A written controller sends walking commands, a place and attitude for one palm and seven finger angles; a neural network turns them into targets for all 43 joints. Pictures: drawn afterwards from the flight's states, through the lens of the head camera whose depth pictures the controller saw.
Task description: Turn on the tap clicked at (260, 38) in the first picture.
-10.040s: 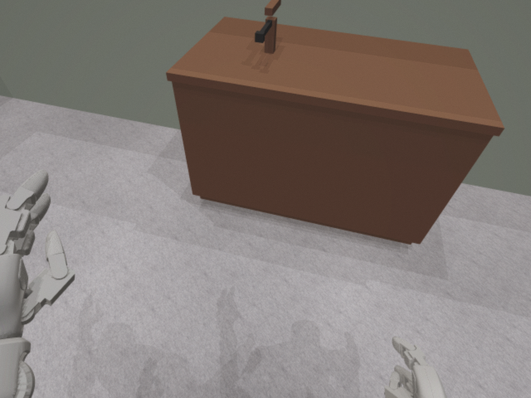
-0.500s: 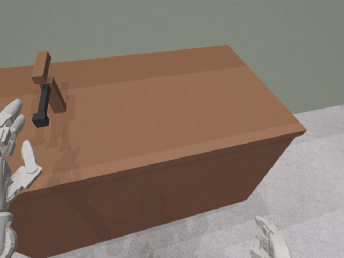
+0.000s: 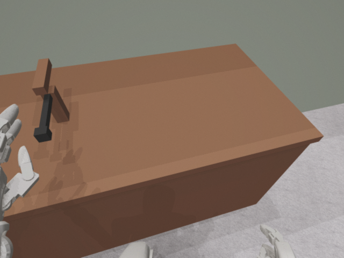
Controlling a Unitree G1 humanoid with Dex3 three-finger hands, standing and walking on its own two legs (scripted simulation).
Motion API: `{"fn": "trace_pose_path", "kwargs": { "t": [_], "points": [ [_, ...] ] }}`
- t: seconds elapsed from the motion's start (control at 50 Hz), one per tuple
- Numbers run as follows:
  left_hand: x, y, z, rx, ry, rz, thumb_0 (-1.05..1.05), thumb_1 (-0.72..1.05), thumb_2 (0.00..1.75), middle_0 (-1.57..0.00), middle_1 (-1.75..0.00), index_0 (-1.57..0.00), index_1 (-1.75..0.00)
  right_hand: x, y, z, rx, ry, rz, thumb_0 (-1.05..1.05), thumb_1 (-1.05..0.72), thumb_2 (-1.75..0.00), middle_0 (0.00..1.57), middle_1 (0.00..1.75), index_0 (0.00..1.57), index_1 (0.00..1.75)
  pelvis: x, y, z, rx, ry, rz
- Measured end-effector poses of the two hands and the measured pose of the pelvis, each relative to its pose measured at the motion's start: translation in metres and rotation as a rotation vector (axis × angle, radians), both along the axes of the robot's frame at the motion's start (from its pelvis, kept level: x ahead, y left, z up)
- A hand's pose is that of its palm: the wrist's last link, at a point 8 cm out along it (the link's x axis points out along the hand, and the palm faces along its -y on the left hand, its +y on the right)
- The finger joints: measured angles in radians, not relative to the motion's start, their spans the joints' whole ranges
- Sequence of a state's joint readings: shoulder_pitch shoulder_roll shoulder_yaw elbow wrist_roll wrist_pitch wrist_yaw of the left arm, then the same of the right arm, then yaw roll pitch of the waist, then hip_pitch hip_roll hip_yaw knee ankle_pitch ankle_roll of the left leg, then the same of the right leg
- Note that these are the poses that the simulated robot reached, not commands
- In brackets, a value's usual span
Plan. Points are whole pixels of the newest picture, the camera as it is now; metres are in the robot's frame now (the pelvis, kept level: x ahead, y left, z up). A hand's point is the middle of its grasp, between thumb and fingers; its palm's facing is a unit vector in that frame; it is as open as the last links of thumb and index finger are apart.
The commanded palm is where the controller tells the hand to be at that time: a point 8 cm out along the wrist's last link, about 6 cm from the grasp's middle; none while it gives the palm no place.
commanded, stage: come to a stop and stand still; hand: left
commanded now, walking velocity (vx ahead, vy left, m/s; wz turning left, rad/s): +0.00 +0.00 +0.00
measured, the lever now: (43, 134) +0.36 +0.35 +0.07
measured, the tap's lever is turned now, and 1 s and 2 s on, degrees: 0 0 0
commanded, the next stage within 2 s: look again from close up in 1.52 s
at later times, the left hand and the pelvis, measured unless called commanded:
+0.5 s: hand (6, 155) +0.24 +0.30 +0.17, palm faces +0.41 -0.84 -0.35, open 7.4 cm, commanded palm +0.19 +0.33 +0.18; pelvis +0.03 +0.05 +0.01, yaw +0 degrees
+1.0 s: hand (9, 147) +0.26 +0.32 +0.16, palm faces +0.29 -0.86 -0.42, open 7.4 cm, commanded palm +0.20 +0.35 +0.18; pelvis +0.04 +0.07 +0.01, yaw +0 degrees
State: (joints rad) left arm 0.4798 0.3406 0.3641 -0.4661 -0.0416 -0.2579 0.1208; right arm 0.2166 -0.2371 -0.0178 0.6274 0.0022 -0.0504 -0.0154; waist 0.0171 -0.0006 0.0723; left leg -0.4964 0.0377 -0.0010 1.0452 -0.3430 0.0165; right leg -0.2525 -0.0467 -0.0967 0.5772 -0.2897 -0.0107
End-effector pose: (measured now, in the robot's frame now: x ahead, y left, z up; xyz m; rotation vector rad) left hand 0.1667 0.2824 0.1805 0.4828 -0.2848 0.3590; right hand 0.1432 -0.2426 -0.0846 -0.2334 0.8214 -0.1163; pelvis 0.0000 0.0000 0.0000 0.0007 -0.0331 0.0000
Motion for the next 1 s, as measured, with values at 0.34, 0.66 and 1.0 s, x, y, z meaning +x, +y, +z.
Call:
{"fn": "trace_pose_path", "kwargs": {
  "t": [0.34, 0.66, 1.0],
  "points": [
    [0.029, 0.05, 0.012, -0.016, -0.059, -0.04, 0.02, 0.89, 0.9, -0.21, -0.3, -0.21, -0.31, 0.05, 0.099, 0.02, 0.085, -0.146, 0.063, 0.01, -0.91, -0.9, 0.2, 0.3, 0.21, 0.3, 0.022, 0.049, 0.001, -0.027, -0.007, 0.006],
    [0.036, 0.052, 0.001, -0.096, 0.035, 0.005, 0.02, 0.89, 0.9, -0.21, -0.3, -0.2, -0.31, 0.062, 0.076, 0.031, 0.01, -0.138, 0.034, 0.01, -0.91, -0.9, 0.2, 0.3, 0.21, 0.3, 0.03, 0.051, 0.01, -0.03, 0.007, 0.006],
    [0.056, 0.079, -0.002, 0.014, 0.015, -0.125, 0.01, 0.89, 0.9, -0.21, -0.3, -0.21, -0.31, 0.036, 0.066, 0.028, -0.065, -0.071, 0.032, 0.01, -0.91, -0.9, 0.2, 0.3, 0.21, 0.3, 0.036, 0.075, 0.006, -0.017, 0.041, 0.0]
  ]
}}
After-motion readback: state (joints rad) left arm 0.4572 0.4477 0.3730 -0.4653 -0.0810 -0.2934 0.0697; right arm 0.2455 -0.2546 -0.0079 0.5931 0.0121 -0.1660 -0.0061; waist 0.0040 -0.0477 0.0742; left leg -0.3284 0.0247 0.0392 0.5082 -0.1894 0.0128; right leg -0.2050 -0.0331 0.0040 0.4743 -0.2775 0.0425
